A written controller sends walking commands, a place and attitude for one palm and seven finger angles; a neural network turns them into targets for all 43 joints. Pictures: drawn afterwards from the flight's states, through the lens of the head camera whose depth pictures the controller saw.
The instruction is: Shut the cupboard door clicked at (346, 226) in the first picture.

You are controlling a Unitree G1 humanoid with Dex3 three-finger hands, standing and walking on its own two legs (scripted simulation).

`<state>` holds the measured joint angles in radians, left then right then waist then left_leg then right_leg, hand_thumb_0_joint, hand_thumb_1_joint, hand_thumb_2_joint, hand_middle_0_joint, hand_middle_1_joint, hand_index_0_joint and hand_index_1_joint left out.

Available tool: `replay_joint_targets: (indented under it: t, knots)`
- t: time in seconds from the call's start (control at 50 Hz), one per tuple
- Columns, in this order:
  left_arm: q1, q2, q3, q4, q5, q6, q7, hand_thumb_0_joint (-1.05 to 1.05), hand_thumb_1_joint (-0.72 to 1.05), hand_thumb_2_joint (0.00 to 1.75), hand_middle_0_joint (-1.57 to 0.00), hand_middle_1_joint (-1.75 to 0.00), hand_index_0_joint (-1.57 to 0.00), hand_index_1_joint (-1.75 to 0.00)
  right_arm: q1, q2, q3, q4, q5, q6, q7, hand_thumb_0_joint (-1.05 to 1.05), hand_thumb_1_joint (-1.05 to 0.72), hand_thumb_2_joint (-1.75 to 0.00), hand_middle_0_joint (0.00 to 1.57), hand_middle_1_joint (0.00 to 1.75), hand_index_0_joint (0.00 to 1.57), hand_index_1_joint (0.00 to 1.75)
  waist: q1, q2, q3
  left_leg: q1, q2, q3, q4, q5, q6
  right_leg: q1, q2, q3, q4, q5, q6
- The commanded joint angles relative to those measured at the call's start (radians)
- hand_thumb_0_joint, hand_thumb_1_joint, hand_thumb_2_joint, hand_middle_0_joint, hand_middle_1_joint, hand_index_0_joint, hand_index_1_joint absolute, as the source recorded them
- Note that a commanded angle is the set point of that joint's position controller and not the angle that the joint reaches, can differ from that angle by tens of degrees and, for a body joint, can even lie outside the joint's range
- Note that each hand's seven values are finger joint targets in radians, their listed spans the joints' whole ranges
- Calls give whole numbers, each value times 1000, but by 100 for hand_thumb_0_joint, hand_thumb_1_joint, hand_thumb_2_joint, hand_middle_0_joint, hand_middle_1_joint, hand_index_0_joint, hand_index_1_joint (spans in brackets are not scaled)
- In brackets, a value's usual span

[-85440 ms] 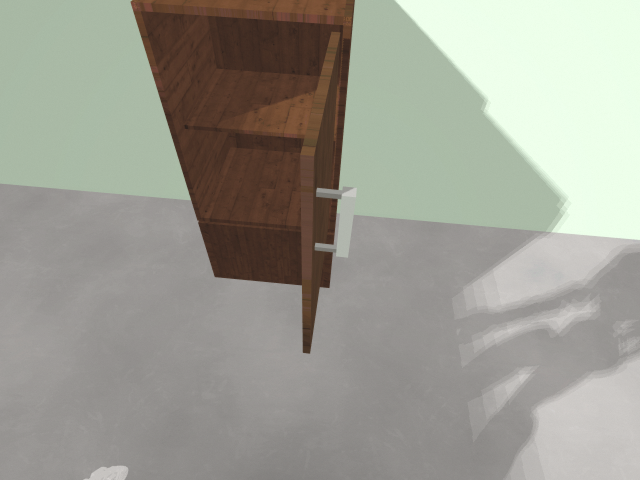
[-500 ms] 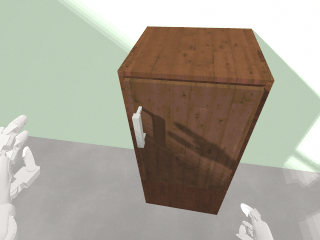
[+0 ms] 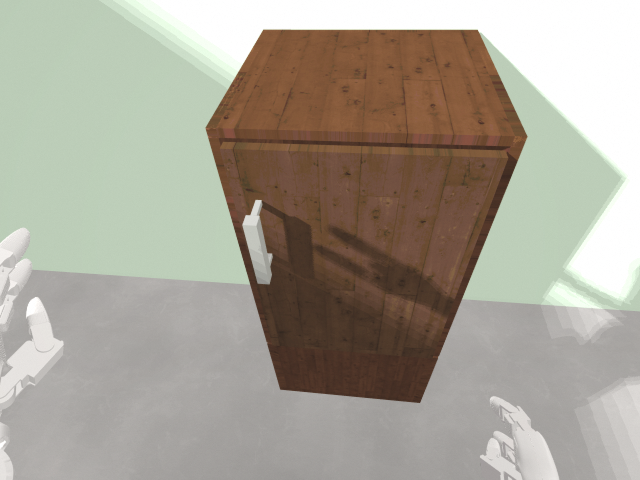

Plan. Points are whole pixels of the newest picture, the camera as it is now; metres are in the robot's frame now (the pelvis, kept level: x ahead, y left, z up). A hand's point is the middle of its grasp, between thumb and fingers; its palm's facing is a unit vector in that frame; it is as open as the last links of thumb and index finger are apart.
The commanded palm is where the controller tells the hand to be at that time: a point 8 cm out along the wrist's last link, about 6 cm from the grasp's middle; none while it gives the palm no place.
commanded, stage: step back with the hand held close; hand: left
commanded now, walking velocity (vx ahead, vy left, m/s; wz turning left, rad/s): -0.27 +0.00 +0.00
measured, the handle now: (261, 243) +0.48 +0.15 -0.01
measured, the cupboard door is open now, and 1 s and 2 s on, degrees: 0 0 0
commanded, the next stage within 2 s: stop stepping back and stand still in 1.28 s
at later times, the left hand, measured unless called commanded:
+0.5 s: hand out of the picture +0.13 +0.28 +0.16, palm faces +0.50 -0.75 -0.43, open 7.4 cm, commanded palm +0.07 +0.30 +0.18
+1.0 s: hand out of the picture +0.06 +0.27 +0.16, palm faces +0.54 -0.71 -0.45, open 7.4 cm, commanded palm -0.01 +0.30 +0.18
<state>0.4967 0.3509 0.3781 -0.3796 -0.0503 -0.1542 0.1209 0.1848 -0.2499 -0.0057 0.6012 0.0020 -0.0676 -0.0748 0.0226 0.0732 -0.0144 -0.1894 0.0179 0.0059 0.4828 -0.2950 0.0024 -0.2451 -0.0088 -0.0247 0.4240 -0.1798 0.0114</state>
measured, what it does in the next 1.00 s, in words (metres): shifts its weight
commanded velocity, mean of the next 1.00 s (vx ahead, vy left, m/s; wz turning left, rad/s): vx -0.33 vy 0.00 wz -0.01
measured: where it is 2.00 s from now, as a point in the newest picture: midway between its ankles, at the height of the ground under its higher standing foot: outside the picture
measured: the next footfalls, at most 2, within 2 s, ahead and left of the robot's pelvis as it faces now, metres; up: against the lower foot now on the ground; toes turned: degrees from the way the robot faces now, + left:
right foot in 1.30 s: -0.17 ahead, -0.14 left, +0.00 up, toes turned +10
left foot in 1.48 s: -0.15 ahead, +0.10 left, +0.00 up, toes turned +10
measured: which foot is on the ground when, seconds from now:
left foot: down 0.00-1.00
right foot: down 0.00-1.00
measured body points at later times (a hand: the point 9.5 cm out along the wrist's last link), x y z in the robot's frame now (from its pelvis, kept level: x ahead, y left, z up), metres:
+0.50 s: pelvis -0.07 +0.00 -0.02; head -0.07 +0.01 +0.43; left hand +0.10 +0.31 +0.18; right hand +0.10 -0.23 -0.10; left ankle -0.02 +0.11 -0.74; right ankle +0.03 -0.13 -0.74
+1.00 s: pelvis -0.12 -0.01 -0.03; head -0.11 +0.00 +0.42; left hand +0.02 +0.31 +0.19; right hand +0.06 -0.24 -0.10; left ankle -0.03 +0.12 -0.73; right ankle -0.01 -0.13 -0.74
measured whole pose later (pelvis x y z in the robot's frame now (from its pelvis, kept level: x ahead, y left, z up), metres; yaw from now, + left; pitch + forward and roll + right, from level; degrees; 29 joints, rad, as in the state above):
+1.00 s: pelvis -0.12 -0.01 -0.03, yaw +5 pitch +0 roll -1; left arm 0.51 0.40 0.46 -0.51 -0.01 -0.26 0.16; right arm 0.23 -0.22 -0.02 0.62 -0.01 -0.11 -0.06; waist 0.00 -0.02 0.01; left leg -0.51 0.01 -0.01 0.74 -0.37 0.01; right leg -0.47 0.03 0.06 0.64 -0.17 0.02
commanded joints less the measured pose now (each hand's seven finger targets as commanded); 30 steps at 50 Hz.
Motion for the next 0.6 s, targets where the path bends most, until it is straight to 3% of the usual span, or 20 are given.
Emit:
replay_joint_targets:
  t: [0.0, 0.06, 0.1, 0.2, 0.24, 0.32, 0.34, 0.36, 0.42, 0.44, 0.46, 0.52, 0.54, 0.56, 0.58]
  knots:
    - [5, 232, 165, -245, -4, -65, 37, 0, 90, 90, -20, -30, -20, -30, -86, -108, -54, -181, 7, -18, -16, 0, -90, -90, 20, 30, 20, 30, -12, -14, -173, -56, 42, -11, -65, 400, 15, 166, -61, 38, 55, 384, -15]
    - [21, 245, 182, -261, -4, -58, 42, 0, 90, 90, -20, -30, -20, -30, -83, -107, -58, -198, 8, -1, -22, 0, -90, -90, 20, 30, 20, 30, -12, -22, -187, -103, 52, -18, -62, 432, 11, 198, -56, 37, 102, 437, -11]
    - [32, 244, 182, -252, -5, -54, 46, 0, 90, 90, -20, -30, -20, -30, -79, -109, -59, -204, 11, 9, -23, 0, -90, -90, 20, 30, 20, 30, -15, -43, -168, -149, 55, -20, -63, 368, 16, 194, -58, 45, 108, 422, -8]
    - [30, 235, 176, -260, 6, -61, 54, 0, 90, 90, -20, -30, -20, -30, -71, -118, -56, -204, 13, 4, -23, 0, -90, -90, 20, 30, 20, 30, -19, -23, -109, -318, 67, -51, -109, 85, 45, 204, -41, 60, 115, 242, 1]
    - [12, 253, 193, -285, 16, -71, 58, 0, 90, 90, -20, -30, -20, -30, -73, -125, -57, -207, 12, -5, -27, 0, -90, -90, 20, 30, 20, 30, -15, 36, -92, -418, 83, -74, -157, -47, 65, 245, -16, 50, 157, 196, 12]
    - [-30, 227, 177, -278, 31, -87, 63, 0, 90, 90, -20, -30, -20, -30, -48, -121, -52, -208, 13, -28, -27, 0, -90, -90, 20, 30, 20, 30, -22, 32, -42, -607, 106, -92, -180, -299, 93, 300, -6, 65, 234, 130, 15]
    - [-44, 248, 196, -284, 36, -93, 64, 0, 90, 90, -20, -30, -20, -30, -49, -127, -53, -205, 12, -35, -28, 0, -90, -90, 20, 30, 20, 30, -21, 36, -43, -610, 105, -99, -179, -329, 95, 292, 0, 72, 231, 122, 14]
    - [-58, 222, 171, -295, 38, -99, 63, 0, 90, 90, -20, -30, -20, -30, -40, -121, -49, -204, 12, -42, -26, 0, -90, -90, 20, 30, 20, 30, -27, 36, -40, -624, 104, -102, -171, -342, 96, 290, -4, 73, 240, 112, 12]
    - [-97, 225, 170, -300, 47, -108, 68, 0, 90, 90, -20, -30, -20, -30, -27, -122, -50, -196, 10, -60, -21, 0, -90, -90, 20, 30, 20, 30, -31, 19, -18, -644, 84, -89, -120, -401, 92, 242, -16, 111, 210, 13, 2]
    - [-104, 257, 199, -303, 49, -112, 71, 0, 90, 90, -20, -30, -20, -30, -27, -127, -53, -191, 5, -64, -24, 0, -90, -90, 20, 30, 20, 30, -28, 12, -22, -620, 70, -83, -101, -397, 85, 211, -23, 128, 175, -18, -3]
    - [-101, 229, 173, -305, 47, -116, 70, 0, 90, 90, -20, -30, -20, -30, -23, -113, -47, -189, 6, -67, -20, 0, -90, -90, 20, 30, 20, 30, -32, -17, -21, -597, 56, -77, -68, -382, 79, 180, -41, 146, 142, -49, -11]
    - [-89, 248, 181, -306, 41, -123, 78, 0, 90, 90, -20, -30, -20, -30, -14, -107, -47, -176, 3, -72, -10, 0, -90, -90, 20, 30, 20, 30, -34, -86, -28, -466, 5, -47, 40, -316, 48, 21, -98, 215, -12, -227, -44]
    - [-78, 276, 206, -300, 36, -123, 81, 0, 90, 90, -20, -30, -20, -30, -18, -112, -48, -169, -2, -69, -12, 0, -90, -90, 20, 30, 20, 30, -33, -85, -29, -409, -3, -40, 53, -280, 37, -36, -109, 220, -52, -261, -52]
    - [-71, 246, 175, -307, 30, -124, 81, 0, 90, 90, -20, -30, -20, -30, -16, -95, -38, -167, 0, -66, -9, 0, -90, -90, 20, 30, 20, 30, -37, -95, -42, -369, -4, -41, 56, -250, 32, -62, -120, 200, -65, -284, -53]
    - [-61, 255, 183, -303, 29, -126, 85, 0, 90, 90, -20, -30, -20, -30, -17, -99, -40, -163, -2, -63, -8, 0, -90, -90, 20, 30, 20, 30, -38, -93, -44, -359, -2, -42, 46, -247, 32, -74, -113, 189, -73, -296, -48]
